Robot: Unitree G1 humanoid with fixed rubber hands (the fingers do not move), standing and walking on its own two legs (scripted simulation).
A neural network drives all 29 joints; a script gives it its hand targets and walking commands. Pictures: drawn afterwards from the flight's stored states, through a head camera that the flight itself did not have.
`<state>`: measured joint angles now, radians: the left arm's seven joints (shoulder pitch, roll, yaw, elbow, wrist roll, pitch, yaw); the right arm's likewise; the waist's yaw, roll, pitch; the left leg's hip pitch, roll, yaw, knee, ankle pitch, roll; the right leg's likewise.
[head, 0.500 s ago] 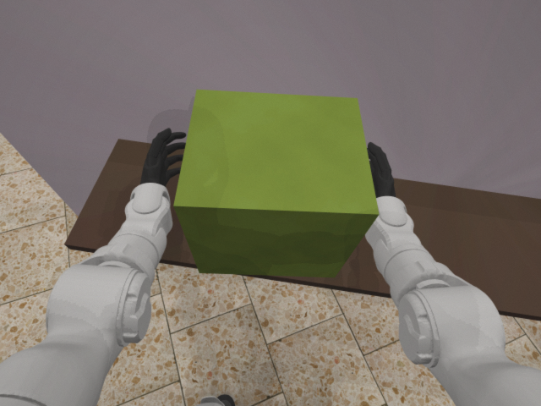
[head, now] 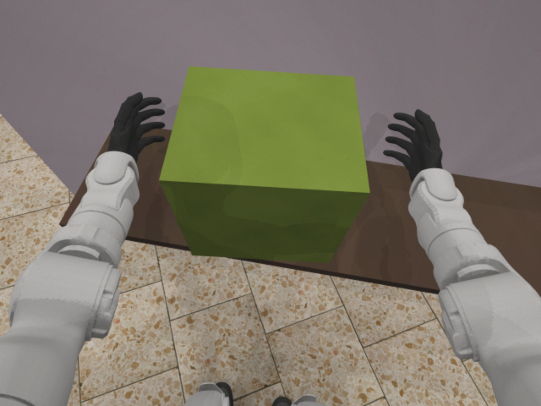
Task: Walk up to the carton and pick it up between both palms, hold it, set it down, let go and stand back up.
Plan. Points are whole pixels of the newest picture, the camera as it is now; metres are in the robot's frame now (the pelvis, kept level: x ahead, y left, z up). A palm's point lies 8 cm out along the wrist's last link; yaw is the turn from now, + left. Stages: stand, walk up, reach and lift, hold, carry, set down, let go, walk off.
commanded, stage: set down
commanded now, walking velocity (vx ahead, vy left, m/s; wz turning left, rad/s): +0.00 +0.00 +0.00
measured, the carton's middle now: (265, 174) +0.46 +0.02 +0.03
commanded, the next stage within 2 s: none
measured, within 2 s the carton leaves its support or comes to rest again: neither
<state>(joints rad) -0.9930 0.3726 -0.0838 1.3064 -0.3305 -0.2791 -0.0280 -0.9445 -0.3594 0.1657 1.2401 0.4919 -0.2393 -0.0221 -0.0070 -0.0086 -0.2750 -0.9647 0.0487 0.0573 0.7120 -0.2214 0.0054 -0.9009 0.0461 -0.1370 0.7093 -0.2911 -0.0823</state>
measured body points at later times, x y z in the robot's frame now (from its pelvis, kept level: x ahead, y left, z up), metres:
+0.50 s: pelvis +0.00 -0.01 +0.02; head +0.06 +0.02 +0.47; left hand +0.47 +0.26 +0.16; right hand +0.47 -0.21 +0.16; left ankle +0.04 +0.12 -0.70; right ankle +0.01 -0.06 -0.70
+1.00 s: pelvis +0.01 +0.01 +0.04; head +0.05 +0.03 +0.49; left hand +0.41 +0.26 +0.10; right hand +0.41 -0.19 +0.10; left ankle +0.04 +0.12 -0.70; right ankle +0.01 -0.06 -0.70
